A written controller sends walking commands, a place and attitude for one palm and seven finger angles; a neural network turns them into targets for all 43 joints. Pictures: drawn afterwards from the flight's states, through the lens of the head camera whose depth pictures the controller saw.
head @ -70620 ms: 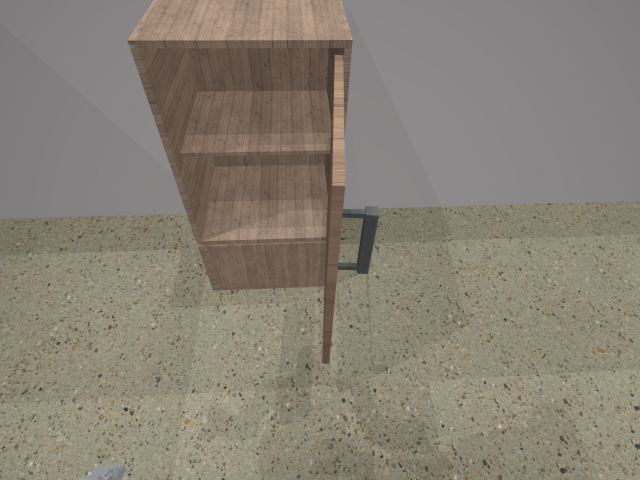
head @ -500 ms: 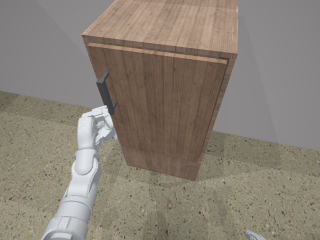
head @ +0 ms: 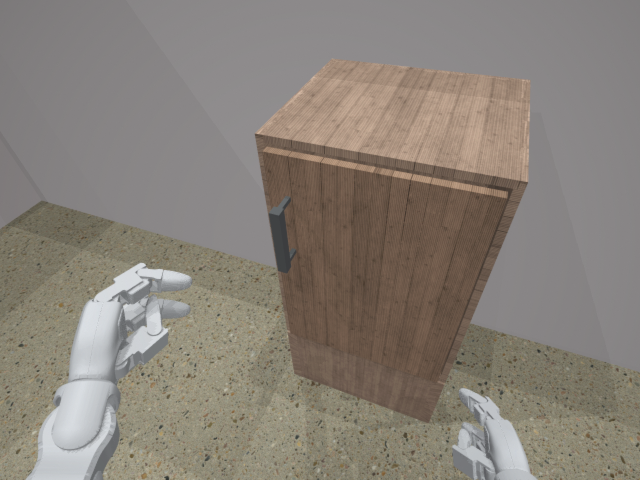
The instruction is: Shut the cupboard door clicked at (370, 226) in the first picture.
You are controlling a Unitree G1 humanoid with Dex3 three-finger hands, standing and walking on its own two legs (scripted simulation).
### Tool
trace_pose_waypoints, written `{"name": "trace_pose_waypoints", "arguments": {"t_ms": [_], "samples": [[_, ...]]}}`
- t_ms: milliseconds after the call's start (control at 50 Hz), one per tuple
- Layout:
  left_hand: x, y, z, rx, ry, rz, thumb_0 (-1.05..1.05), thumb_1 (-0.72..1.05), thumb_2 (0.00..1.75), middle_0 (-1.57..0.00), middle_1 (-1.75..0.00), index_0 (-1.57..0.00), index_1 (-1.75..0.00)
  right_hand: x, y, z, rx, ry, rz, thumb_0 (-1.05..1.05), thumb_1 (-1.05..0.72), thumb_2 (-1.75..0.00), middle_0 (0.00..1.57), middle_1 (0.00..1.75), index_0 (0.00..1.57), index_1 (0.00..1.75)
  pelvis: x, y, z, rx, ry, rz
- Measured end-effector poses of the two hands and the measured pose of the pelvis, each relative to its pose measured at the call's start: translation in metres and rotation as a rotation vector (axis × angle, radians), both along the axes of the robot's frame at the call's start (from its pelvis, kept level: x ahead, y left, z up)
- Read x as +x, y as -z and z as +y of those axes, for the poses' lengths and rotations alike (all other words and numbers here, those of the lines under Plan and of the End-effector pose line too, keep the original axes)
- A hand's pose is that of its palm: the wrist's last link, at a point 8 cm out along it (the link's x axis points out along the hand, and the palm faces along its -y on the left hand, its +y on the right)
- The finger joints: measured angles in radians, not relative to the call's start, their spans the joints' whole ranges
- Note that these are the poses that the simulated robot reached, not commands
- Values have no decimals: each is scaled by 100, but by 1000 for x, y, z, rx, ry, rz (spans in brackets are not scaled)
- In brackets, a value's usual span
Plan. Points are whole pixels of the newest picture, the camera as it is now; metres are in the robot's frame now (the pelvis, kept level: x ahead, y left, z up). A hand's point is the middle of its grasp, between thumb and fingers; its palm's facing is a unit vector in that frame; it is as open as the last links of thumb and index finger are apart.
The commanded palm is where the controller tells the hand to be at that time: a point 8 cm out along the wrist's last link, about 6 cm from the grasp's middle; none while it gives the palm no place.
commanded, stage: draw the hand back to the body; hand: left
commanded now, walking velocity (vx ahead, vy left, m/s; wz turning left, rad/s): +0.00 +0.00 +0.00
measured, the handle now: (285, 235) +0.58 +0.14 -0.05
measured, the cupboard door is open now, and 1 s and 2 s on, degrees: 0 0 0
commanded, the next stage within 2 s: step back with the hand held close in 0.60 s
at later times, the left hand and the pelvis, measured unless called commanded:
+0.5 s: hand (69, 359) +0.18 +0.26 +0.15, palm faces +0.44 -0.82 -0.38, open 7.4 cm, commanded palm +0.13 +0.30 +0.17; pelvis -0.01 +0.00 +0.00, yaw +0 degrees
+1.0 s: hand (73, 360) +0.18 +0.25 +0.15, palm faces +0.39 -0.79 -0.47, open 7.5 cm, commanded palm +0.12 +0.30 +0.17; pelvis -0.02 +0.00 +0.00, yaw +0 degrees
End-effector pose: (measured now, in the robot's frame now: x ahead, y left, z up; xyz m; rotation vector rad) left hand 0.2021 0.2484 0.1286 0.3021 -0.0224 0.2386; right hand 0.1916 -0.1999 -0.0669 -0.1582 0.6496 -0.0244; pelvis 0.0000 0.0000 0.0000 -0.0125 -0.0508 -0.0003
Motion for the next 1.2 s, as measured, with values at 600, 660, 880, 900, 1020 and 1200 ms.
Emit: {"name": "trace_pose_waypoints", "arguments": {"t_ms": [600, 660, 880, 900, 1020, 1200], "samples": [[-64, -48, 41, 154, -166, -125, 2, 89, 90, -22, -31, -21, -31, -32, 7, -24, -32, 49, -9, 2, -91, -90, 20, 30, 20, 30, -11, -1, -4, 0, 2, -30], [-65, -52, 40, 166, -164, -134, 2, 89, 90, -21, -30, -21, -30, -32, 6, -25, -24, 51, -15, 2, -91, -90, 20, 30, 20, 30, -12, -1, -6, 0, 5, -30], [-68, -49, 40, 209, -166, -126, 2, 89, 90, -21, -30, -21, -30, -40, 16, -39, -43, 83, 53, 2, -90, -90, 20, 30, 21, 30, -15, 1, -9, -14, -11, 37], [-67, -48, 40, 213, -161, -122, 2, 89, 90, -21, -30, -21, -30, -41, 17, -41, -50, 91, 65, 2, -90, -90, 20, 30, 21, 30, -15, 1, -8, -13, -10, 43], [-64, -46, 43, 243, -132, -96, 2, 88, 90, -21, -30, -21, -30, -52, 22, -49, -81, 143, 122, 2, -91, -90, 20, 30, 20, 30, -18, 2, -3, -1, -3, 65], [-72, -48, 48, 265, -100, -119, 2, 88, 90, -21, -30, -21, -30, -66, 15, -46, -95, 176, 113, 2, -91, -90, 20, 30, 20, 30, -33, 5, 2, 0, 8, 77]]}}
